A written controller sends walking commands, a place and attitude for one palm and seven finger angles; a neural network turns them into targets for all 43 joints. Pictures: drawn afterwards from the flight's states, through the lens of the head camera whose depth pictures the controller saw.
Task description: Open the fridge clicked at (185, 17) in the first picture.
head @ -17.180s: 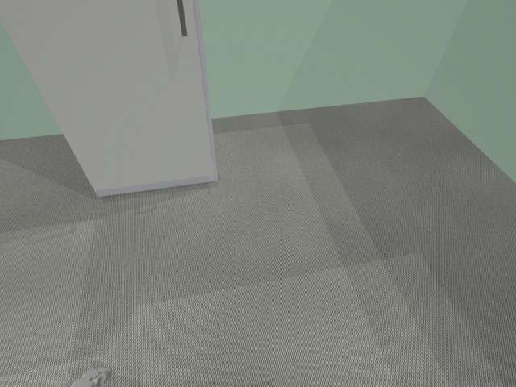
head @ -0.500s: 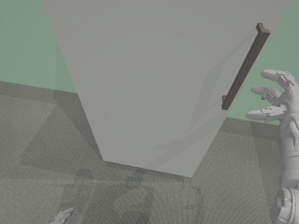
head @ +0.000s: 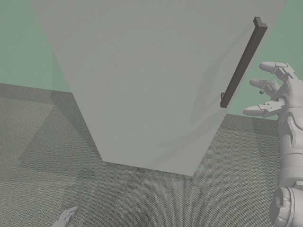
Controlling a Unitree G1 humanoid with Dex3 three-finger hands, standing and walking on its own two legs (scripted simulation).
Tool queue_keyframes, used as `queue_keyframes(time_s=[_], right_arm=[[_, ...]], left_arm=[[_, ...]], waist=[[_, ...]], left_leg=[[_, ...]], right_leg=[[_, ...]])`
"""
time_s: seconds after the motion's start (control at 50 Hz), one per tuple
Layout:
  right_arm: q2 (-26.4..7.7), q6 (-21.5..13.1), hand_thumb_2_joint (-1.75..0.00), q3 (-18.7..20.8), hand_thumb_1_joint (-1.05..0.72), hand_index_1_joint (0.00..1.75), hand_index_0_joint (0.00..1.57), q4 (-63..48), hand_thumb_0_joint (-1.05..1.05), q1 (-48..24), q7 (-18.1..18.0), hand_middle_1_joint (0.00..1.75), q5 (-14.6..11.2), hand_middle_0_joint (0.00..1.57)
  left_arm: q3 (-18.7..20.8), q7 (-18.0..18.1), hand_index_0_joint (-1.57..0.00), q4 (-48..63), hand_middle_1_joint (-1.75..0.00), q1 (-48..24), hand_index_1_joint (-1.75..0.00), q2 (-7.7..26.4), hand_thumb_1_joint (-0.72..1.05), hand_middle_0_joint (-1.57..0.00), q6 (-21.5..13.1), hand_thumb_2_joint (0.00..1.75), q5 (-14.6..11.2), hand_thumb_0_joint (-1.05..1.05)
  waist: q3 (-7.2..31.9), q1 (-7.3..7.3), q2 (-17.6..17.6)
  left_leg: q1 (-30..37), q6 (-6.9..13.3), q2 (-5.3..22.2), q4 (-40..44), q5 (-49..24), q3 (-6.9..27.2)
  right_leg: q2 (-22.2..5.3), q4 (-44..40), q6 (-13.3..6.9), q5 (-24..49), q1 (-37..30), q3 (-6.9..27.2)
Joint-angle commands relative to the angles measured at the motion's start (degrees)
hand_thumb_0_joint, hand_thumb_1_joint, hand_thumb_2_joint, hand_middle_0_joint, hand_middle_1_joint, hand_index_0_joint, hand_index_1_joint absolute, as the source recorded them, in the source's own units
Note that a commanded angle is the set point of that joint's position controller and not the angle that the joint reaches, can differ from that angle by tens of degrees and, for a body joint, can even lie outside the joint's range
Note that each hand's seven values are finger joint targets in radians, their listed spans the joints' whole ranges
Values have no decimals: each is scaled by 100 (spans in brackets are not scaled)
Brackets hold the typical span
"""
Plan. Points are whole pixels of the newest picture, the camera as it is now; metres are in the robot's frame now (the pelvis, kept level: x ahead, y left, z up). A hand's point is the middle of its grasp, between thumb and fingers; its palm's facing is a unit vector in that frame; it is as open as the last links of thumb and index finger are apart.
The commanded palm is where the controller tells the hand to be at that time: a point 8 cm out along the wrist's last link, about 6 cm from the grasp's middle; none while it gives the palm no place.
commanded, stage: move the hooked fingers beside the handle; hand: right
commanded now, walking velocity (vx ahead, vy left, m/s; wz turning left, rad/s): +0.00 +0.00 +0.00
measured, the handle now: (237, 69) +0.49 -0.18 +0.17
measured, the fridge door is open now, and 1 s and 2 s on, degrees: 0 0 0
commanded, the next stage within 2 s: feel for the door with the fingertips in 0.80 s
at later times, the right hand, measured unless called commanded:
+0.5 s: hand (265, 100) +0.41 -0.23 +0.15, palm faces +0.10 +1.00 -0.01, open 14.0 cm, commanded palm +0.38 -0.28 +0.16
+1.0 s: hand (262, 95) +0.41 -0.22 +0.16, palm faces +0.08 +1.00 +0.00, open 14.0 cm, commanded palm +0.39 -0.27 +0.16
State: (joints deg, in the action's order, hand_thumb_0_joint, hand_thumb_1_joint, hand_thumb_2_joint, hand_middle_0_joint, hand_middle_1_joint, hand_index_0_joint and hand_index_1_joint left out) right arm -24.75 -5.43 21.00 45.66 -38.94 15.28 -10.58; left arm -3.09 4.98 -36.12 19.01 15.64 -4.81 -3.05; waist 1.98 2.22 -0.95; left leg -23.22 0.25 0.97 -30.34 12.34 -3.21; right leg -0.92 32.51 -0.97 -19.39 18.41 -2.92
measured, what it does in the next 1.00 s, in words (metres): stands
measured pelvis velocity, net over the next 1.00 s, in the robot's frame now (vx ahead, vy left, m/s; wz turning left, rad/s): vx -0.01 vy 0.01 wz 0.00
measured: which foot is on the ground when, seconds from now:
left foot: down 0.00-1.00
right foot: down 0.00-1.00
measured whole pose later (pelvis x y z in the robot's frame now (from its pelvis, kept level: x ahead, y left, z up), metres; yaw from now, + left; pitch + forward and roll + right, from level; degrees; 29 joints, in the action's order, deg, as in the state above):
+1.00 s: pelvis -0.01 +0.01 +0.00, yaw +0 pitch +4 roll +0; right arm -25.6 -3.6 20.6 46.1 -38.1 15.3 -11.0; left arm -2.9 5.2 -36.8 20.1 16.2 -4.2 -3.5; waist 2.1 2.5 -1.2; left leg -22.8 0.8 0.7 -30.5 11.8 -3.4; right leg -1.2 32.4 -0.4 -18.6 17.9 -2.7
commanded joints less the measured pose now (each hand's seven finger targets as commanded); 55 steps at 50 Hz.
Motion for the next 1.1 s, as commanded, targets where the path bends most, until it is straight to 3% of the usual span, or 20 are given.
queue_keyframes(time_s=[0.0, 0.06, 0.14, 0.22, 0.28, 0.3, 0.38, 0.52, 0.58, 0.6, 0.62, 0.66, 0.68, 0.76, 0.82, 0.88, 0.92, 0.98, 1.0, 1.08], right_arm=[[-1637, -204, -30, 259, 50, 120, 30, -1040, 0, -2359, 25, 120, -113, 30], [-1492, 206, -30, 169, 50, 120, 30, -654, 0, -2001, 88, 120, -80, 30], [-1550, 92, -30, 293, 50, 120, 30, -1564, 0, -2029, 62, 120, -182, 30], [-1496, -290, -30, 303, 50, 120, 30, -2791, 0, -2291, -63, 120, -279, 30], [-1323, -96, -30, 242, 50, 120, 30, -2326, 0, -2025, -110, 120, -270, 30], [-1473, 6, -30, 343, 50, 120, 30, -2126, 0, -1951, -138, 120, -240, 30], [-1223, 475, -30, 90, 50, 120, 30, -1601, 0, -1651, -101, 120, -108, 30], [-1309, -10, -30, 65, 50, 120, 30, -2348, 0, -2556, -103, 120, -276, 30], [-1318, 14, -30, 23, 50, 120, 30, -1635, 0, -2745, -124, 120, -229, 30], [-1504, 22, -30, 135, 50, 120, 30, -1492, 0, -2765, -160, 120, -162, 30], [-1409, 99, -30, 66, 50, 120, 30, -1218, 0, -2602, -161, 120, -100, 30], [-1536, 153, -30, 111, 50, 120, 30, -1036, 0, -2548, -161, 120, -2, 30], [-1390, 162, -30, -19, 50, 120, 30, -978, 0, -2484, -133, 120, 22, 30], [-1548, -44, -30, 166, 50, 120, 30, -1070, 0, -2496, -22, 120, -126, 30], [-1701, -291, -30, 324, 50, 120, 30, -1479, 0, -2608, 12, 120, -222, 30], [-1802, -302, -30, 404, 50, 120, 30, -1300, 0, -2513, -9, 120, -163, 30], [-1619, -187, -30, 221, 50, 120, 30, -1106, 0, -2395, -8, 120, -136, 30], [-1216, -66, -30, -158, 50, 120, 30, -1344, 0, -2658, -15, 120, -130, 30], [-1104, -35, -30, -256, 50, 120, 30, -1334, 0, -2716, -25, 120, -168, 30], [-1024, -55, -30, -242, 50, 120, 30, -1468, 0, -3109, -195, 120, -207, 30]], left_arm=[[358, 33, -20, 626, -30, 80, -30, 852, 90, -20, -228, 90, -57, 0], [366, 14, -20, 665, -30, 67, -30, 896, 90, -20, -166, 90, -94, 0], [411, -33, -20, 861, -30, 26, -30, 873, 90, -20, -146, 90, -61, 0], [417, -37, -20, 891, -30, -55, -30, 784, 90, -20, -213, 90, -18, 0], [385, 2, -20, 751, -30, -127, -30, 774, 90, -20, -236, 90, -49, 0], [391, 18, -20, 705, -30, -84, -30, 810, 90, -20, -209, 90, -45, 0], [343, 46, -20, 766, -30, -236, -30, 804, 90, -20, -168, 90, -93, 0], [344, 94, -20, 814, -30, -285, -30, 768, 90, -20, -250, 90, -65, 0], [285, 135, -20, 661, -30, -274, -30, 782, 90, -20, -267, 90, -79, 0], [303, 139, -20, 622, -30, -222, -30, 811, 90, -20, -252, 90, -63, 0], [284, 126, -20, 636, -30, -252, -30, 804, 90, -20, -249, 90, -70, 0], [295, 112, -20, 620, -30, -213, -30, 811, 90, -20, -228, 90, -66, 0], [279, 92, -20, 664, -30, -206, -30, 800, 90, -20, -220, 90, -63, 0], [323, 65, -20, 748, -30, -152, -30, 833, 90, -20, -205, 90, -64, 0], [344, 59, -20, 788, -30, -149, -30, 842, 90, -20, -240, 90, -52, 0], [327, 61, -20, 719, -30, -114, -30, 832, 90, -20, -242, 90, -62, 0], [330, 49, -20, 701, -30, -133, -30, 842, 90, -20, -225, 90, -92, 0], [354, 51, -20, 703, -30, -108, -30, 835, 90, -20, -261, 90, -95, 0], [373, 54, -20, 696, -30, -83, -30, 837, 90, -20, -260, 90, -97, 0], [366, 60, -20, 616, -30, -60, -30, 825, 90, -20, -312, 90, -78, 0]], waist=[[1846, -25, -184], [1397, -20, -103], [1953, -142, -26], [2473, -137, -388], [1815, -54, -224], [1681, -47, -16], [1199, -68, -272], [1943, 18, -55], [1447, 107, 4], [1443, 102, 30], [1347, 56, -26], [1459, 12, -250], [1497, -20, -380], [1800, -35, 122], [2132, -93, 64], [1791, -65, -144], [1452, -19, -173], [1555, 68, -338], [1577, 131, -143], [1721, 127, -188]], left_leg=[[1366, 164, -88, 103, -1730, 106], [1145, 158, -67, 142, -1620, 75], [1459, 172, -88, 55, -1887, 111], [1623, 168, -131, 20, -2212, 157], [1394, 147, -135, 147, -1900, 109], [1419, 145, -118, 195, -1753, 94], [1199, 164, -46, 275, -1389, 102], [1386, 152, -100, 240, -1509, 151], [1140, 127, -72, 323, -1077, 147], [1141, 126, -54, 334, -953, 145], [1117, 136, -36, 314, -941, 153], [1148, 149, -11, 274, -1073, 166], [1165, 176, -6, 231, -1180, 156], [1396, 141, -41, 179, -1332, 188], [1653, 137, -54, 124, -1523, 242], [1444, 138, -65, 180, -1323, 227], [1273, 134, -48, 244, -1045, 228], [1080, 147, -66, 278, -952, 181], [1105, 133, -63, 300, -939, 181], [1027, 140, -89, 307, -817, 149]], right_leg=[[-3, -429, -36, 1992, -293, 278], [6, -491, -32, 1795, -44, 246], [3, -431, -36, 2142, -276, 249], [-36, -357, -2, 2753, -841, 295], [-28, -476, -12, 2266, -614, 265], [-33, -507, -36, 2038, -455, 254], [31, -620, -38, 1576, -195, 218], [13, -484, -52, 1740, -632, 308], [41, -553, -50, 1247, -335, 323], [33, -549, -59, 1176, -287, 322], [50, -572, -58, 1148, -179, 324], [79, -530, -47, 1255, -147, 286], [88, -526, -33, 1362, -154, 288], [56, -453, -60, 1401, -95, 262], [41, -438, -74, 1539, -172, 249], [52, -491, -66, 1366, -91, 243], [35, -525, -79, 1114, 72, 226], [42, -535, -77, 1117, -159, 270], [22, -488, -94, 1118, -170, 259], [40, -525, -60, 1079, -280, 346]])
